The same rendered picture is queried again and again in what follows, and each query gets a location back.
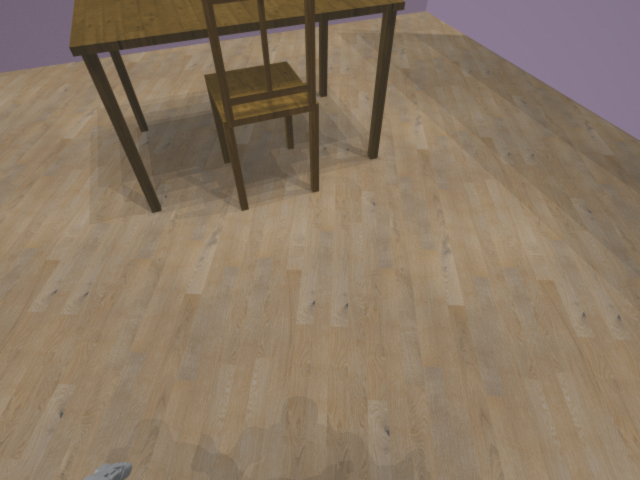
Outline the table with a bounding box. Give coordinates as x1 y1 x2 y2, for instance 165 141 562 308
69 0 405 213

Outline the chair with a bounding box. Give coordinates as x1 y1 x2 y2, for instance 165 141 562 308
201 0 319 211

